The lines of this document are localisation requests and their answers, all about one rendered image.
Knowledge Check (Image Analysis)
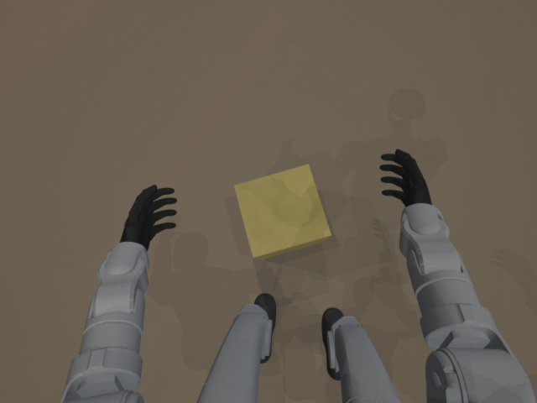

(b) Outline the robot right hand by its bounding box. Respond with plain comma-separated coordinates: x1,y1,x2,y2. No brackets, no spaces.
379,149,432,207

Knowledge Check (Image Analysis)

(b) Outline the robot right upper arm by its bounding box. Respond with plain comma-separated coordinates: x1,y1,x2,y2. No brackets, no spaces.
425,348,534,403

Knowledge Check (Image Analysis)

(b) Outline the robot left foot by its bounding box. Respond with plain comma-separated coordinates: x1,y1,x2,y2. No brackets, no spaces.
254,293,276,364

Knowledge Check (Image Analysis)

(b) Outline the right robot forearm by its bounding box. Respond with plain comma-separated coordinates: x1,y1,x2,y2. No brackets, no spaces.
399,203,536,403

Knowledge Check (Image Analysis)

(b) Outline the robot left hand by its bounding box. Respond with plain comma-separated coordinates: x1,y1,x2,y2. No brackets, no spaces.
120,185,177,251

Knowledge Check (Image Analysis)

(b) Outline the left robot forearm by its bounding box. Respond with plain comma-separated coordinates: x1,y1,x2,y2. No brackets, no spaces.
59,242,149,403

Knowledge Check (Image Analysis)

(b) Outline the carton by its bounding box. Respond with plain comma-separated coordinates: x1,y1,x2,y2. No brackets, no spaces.
234,164,331,259

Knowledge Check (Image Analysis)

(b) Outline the left robot shin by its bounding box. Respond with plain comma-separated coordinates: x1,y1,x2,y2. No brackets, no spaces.
234,304,268,320

